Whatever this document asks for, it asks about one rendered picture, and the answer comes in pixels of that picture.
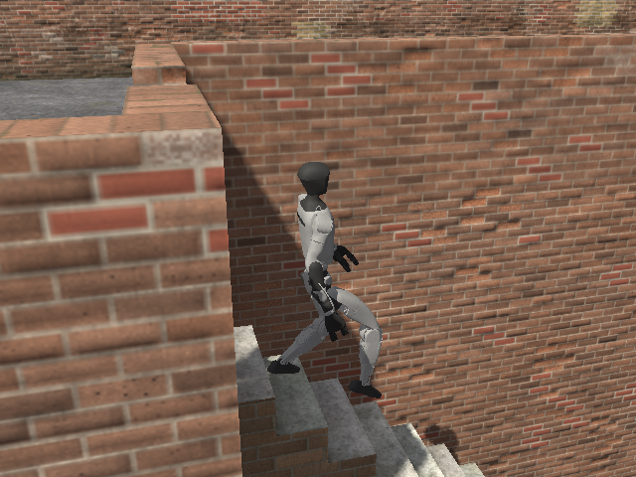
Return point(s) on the stairs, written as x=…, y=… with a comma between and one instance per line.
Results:
x=289, y=427

